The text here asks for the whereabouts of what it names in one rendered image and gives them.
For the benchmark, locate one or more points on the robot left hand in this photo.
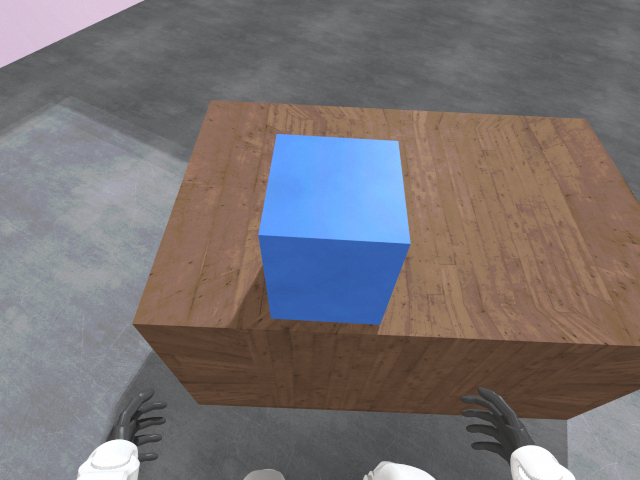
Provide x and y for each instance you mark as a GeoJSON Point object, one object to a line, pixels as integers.
{"type": "Point", "coordinates": [127, 424]}

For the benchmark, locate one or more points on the robot right hand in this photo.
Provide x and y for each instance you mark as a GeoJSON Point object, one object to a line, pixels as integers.
{"type": "Point", "coordinates": [507, 429]}

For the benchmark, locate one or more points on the right robot forearm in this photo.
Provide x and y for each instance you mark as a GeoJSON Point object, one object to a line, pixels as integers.
{"type": "Point", "coordinates": [536, 463]}

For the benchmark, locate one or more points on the right robot shin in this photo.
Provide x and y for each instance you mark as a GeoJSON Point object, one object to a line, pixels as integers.
{"type": "Point", "coordinates": [382, 463]}

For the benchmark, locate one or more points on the left robot forearm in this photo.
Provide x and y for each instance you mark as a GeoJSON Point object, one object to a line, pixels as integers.
{"type": "Point", "coordinates": [113, 460]}

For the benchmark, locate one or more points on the carton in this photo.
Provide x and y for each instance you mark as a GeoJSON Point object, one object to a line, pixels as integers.
{"type": "Point", "coordinates": [334, 230]}

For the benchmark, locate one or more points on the pedestal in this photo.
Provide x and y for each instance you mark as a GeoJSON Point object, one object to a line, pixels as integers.
{"type": "Point", "coordinates": [522, 276]}

